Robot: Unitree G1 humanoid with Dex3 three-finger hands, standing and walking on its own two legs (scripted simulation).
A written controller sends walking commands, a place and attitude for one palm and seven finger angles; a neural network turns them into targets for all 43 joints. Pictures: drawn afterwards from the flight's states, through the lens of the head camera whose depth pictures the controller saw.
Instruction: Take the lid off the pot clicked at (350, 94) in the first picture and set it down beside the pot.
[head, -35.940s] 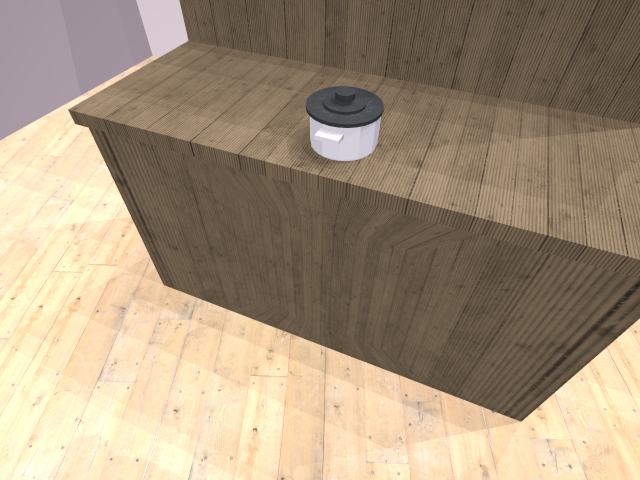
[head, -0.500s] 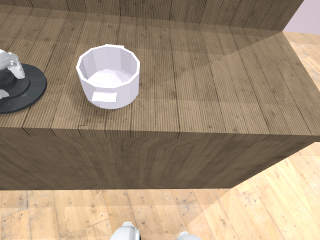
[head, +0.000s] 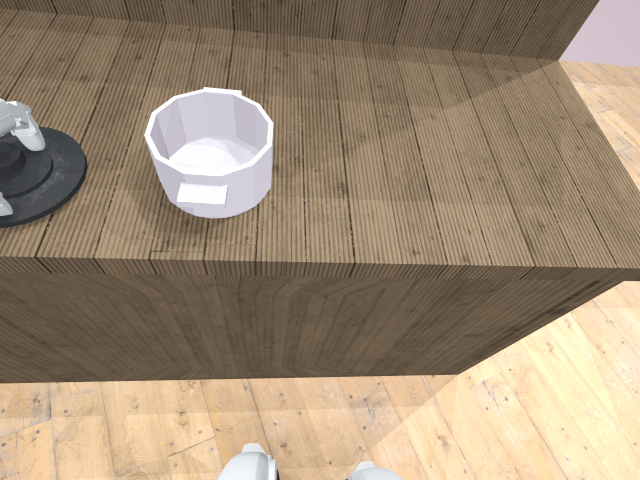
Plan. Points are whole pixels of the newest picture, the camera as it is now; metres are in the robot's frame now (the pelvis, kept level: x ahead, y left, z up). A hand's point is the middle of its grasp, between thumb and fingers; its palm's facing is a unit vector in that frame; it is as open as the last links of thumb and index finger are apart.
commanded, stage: raise the empty hand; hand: left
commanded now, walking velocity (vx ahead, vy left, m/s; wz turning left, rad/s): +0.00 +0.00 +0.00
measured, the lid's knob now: (3, 159) +0.49 +0.38 +0.07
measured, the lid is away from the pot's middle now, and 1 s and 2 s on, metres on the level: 0.25 0.25 0.25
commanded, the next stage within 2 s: draw the hand back to the body in 1.38 s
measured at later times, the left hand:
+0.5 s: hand out of the picture +0.46 +0.37 +0.13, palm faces -0.39 -0.12 -0.91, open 11.0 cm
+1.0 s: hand out of the picture +0.45 +0.39 +0.18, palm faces -0.34 -0.14 -0.93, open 11.0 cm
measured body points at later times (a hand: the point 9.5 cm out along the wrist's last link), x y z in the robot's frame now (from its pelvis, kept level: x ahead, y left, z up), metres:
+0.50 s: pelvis +0.01 +0.01 +0.01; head +0.09 +0.04 +0.45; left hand +0.48 +0.37 +0.18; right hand +0.04 -0.27 -0.10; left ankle +0.05 +0.05 -0.70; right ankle +0.00 -0.17 -0.70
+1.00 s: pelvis +0.01 +0.01 +0.02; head +0.08 +0.05 +0.46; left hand +0.46 +0.39 +0.23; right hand +0.06 -0.26 -0.09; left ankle +0.05 +0.05 -0.70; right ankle +0.00 -0.17 -0.70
